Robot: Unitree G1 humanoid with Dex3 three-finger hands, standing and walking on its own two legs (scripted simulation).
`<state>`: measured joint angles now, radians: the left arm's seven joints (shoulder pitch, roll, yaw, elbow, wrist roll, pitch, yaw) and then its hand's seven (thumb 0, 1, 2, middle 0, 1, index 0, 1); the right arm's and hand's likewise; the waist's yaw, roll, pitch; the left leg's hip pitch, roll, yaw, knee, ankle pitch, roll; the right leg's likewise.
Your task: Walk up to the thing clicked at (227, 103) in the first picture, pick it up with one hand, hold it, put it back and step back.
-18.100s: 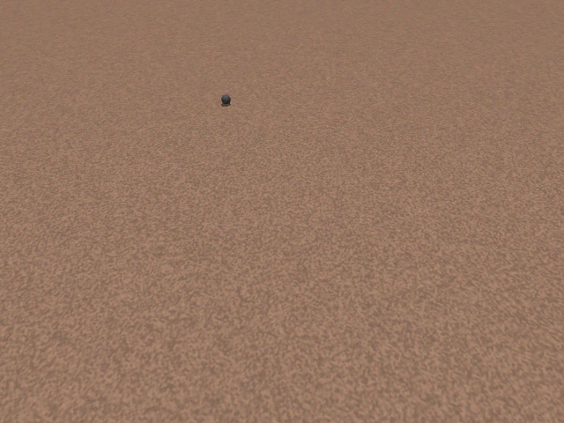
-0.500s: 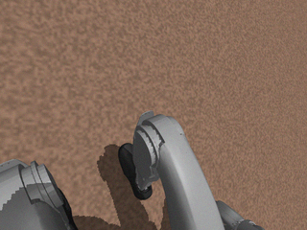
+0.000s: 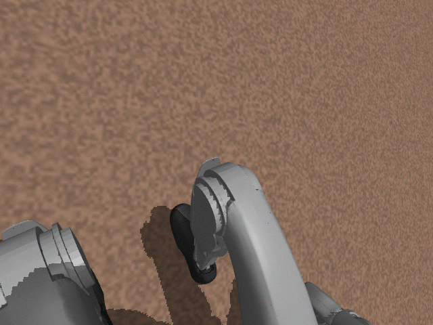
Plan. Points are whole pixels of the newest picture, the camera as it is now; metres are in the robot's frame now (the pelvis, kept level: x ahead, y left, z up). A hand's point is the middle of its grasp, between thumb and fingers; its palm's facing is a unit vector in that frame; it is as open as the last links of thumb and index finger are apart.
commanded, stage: close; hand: left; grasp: from above
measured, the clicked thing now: out of the picture +0.47 +0.31 -0.28
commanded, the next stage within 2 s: settle in 0.04 s
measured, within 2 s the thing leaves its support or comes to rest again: leaves its support in 0.44 s
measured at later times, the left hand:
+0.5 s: hand out of the picture +0.46 +0.32 -0.24, palm faces -0.41 -0.17 -0.90, open 8.0 cm
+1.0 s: hand out of the picture +0.45 +0.32 -0.14, palm faces -0.45 -0.12 -0.89, open 8.0 cm
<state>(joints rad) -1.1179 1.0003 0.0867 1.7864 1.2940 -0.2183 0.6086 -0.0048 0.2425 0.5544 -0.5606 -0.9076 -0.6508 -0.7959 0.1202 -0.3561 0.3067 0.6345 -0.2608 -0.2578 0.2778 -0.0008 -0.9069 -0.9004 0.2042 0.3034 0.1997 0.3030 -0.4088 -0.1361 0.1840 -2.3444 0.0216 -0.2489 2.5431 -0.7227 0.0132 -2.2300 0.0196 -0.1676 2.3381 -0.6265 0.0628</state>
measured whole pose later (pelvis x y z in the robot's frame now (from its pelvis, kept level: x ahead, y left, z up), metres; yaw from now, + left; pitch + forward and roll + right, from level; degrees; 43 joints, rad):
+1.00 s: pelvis +0.00 -0.01 +0.02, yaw +5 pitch +33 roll -10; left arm -1.02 0.75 0.05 1.43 1.23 -0.16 0.32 -0.02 0.24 0.32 -0.75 -0.72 -0.84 -0.59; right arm 0.17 -0.32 0.12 0.67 -0.15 -0.10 0.21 0.00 -0.91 -0.90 0.20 0.30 0.20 0.30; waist -0.28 0.01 -0.01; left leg -2.33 0.01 -0.16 2.43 -0.68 0.00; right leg -2.26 -0.01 -0.10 2.31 -0.63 0.03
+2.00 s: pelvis +0.00 -0.01 +0.18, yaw +11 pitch +32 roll -5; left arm -0.60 0.55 -0.06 0.83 1.02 -0.05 0.07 -0.03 0.23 0.39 -0.73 -0.72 -0.81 -0.64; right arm 0.16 -0.27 -0.02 0.64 0.00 0.05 0.03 0.00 -0.91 -0.90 0.21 0.30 0.20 0.30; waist -0.11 0.06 -0.19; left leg -1.83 0.02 -0.06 1.92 -0.65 0.01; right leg -1.79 -0.03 -0.04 1.85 -0.61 0.04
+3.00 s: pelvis +0.07 +0.00 +0.43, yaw +12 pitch +10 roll -1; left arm -0.34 0.38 -0.18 0.85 0.99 0.02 0.14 -0.02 0.22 0.40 -0.74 -0.71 -0.82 -0.64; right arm 0.26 -0.25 -0.05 0.74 0.04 0.01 -0.05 0.01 -0.91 -0.90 0.21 0.30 0.20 0.30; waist -0.05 0.03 -0.08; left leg -0.63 0.03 0.02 0.84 -0.39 0.00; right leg -0.63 -0.02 0.00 0.81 -0.35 0.02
